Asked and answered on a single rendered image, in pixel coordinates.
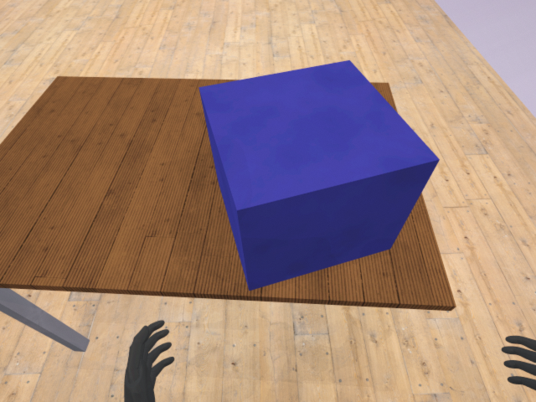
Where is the robot left hand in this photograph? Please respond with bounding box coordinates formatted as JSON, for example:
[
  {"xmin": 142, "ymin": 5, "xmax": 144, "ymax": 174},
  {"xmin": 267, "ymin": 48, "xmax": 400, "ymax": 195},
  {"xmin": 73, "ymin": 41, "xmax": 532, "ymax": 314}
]
[{"xmin": 124, "ymin": 320, "xmax": 174, "ymax": 402}]

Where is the robot right hand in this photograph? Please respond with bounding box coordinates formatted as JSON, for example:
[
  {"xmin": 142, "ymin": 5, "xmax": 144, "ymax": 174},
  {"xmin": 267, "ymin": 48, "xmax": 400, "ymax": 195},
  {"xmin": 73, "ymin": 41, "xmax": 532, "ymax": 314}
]
[{"xmin": 502, "ymin": 336, "xmax": 536, "ymax": 390}]

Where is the table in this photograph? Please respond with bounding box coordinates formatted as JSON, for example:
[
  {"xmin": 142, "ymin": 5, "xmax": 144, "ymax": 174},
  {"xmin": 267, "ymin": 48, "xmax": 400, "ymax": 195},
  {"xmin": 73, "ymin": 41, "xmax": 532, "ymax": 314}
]
[{"xmin": 0, "ymin": 76, "xmax": 456, "ymax": 352}]

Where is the carton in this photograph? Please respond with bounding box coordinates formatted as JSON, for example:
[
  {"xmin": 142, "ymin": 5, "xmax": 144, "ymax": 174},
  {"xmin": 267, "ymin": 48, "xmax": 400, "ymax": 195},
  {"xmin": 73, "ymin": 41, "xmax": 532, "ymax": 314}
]
[{"xmin": 199, "ymin": 60, "xmax": 440, "ymax": 291}]

